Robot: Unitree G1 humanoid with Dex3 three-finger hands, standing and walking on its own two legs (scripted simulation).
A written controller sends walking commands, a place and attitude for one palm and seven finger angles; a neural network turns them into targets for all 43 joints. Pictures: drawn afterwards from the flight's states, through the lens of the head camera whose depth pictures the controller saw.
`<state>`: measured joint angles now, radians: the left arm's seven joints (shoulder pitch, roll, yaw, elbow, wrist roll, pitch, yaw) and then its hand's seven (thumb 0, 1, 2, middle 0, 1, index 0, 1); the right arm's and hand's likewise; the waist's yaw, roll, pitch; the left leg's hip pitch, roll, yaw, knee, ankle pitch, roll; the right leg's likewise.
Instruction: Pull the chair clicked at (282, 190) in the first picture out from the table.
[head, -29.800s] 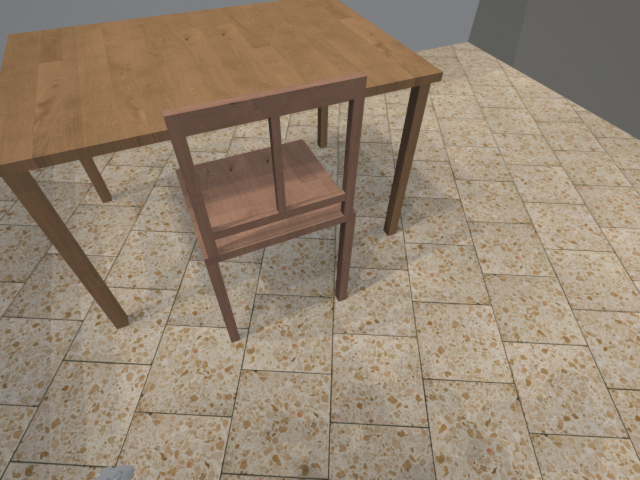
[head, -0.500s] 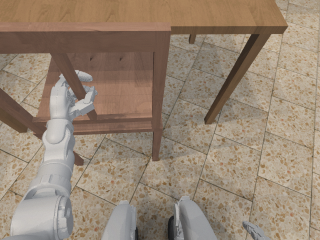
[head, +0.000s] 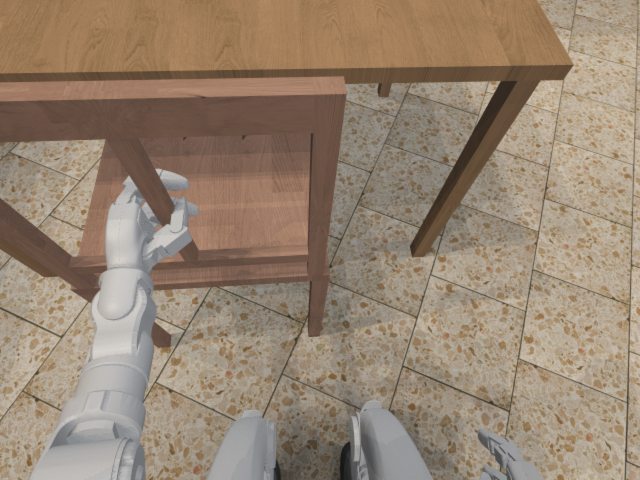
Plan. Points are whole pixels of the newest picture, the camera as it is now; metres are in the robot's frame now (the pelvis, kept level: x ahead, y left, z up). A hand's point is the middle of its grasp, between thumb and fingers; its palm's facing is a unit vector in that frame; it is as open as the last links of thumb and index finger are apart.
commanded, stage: hook a spindle and tug to test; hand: left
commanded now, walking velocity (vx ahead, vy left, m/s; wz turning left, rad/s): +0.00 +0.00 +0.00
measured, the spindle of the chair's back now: (164, 208) +0.44 +0.20 +0.03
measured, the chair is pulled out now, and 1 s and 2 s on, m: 0.01 0.12 0.15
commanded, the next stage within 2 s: step backward, pulling the chair out in 0.12 s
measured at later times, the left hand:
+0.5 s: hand (186, 239) +0.39 +0.16 +0.04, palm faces +0.14 -0.98 -0.13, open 5.1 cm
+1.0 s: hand (207, 302) +0.31 +0.12 +0.04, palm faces +0.06 -0.98 -0.17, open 5.1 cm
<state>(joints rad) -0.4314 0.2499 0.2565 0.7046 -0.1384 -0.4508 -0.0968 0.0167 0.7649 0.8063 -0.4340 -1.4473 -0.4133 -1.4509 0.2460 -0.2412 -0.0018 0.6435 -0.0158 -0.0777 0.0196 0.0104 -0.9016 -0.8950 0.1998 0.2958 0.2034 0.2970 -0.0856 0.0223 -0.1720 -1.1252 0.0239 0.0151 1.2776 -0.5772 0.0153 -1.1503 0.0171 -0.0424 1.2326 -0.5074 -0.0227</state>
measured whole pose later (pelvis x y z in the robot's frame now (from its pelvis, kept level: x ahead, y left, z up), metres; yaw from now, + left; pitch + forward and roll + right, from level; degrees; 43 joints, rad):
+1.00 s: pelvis -0.04 -0.01 +0.10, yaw -1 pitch +8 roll +0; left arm -0.39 0.19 0.07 0.97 -0.09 -0.22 0.10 0.02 0.71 0.79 -0.32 -1.12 -0.50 -1.45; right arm 0.21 -0.22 0.02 0.69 0.05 0.11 -0.12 0.01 -0.90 -0.89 0.20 0.30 0.21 0.30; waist -0.08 0.03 0.03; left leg -0.54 0.03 0.04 0.64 -0.24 0.00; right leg -0.57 0.04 -0.01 0.60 -0.17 -0.03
